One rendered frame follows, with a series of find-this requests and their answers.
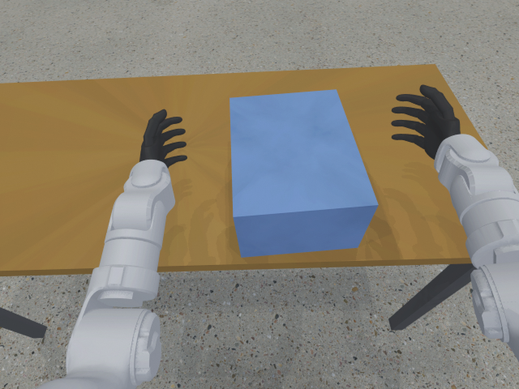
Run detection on left robot forearm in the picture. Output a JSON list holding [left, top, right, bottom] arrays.
[[66, 160, 175, 373]]

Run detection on right robot forearm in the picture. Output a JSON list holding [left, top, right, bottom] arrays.
[[434, 134, 519, 269]]

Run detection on table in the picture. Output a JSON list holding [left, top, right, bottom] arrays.
[[0, 64, 488, 338]]

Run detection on robot left upper arm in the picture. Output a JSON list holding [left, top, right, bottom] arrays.
[[36, 309, 161, 389]]

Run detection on robot left hand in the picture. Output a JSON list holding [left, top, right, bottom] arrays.
[[139, 109, 187, 168]]

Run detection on robot right upper arm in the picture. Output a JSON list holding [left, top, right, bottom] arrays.
[[470, 261, 519, 362]]

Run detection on robot right hand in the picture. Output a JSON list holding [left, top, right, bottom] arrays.
[[391, 85, 461, 159]]

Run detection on carton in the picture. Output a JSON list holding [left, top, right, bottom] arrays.
[[229, 89, 379, 258]]

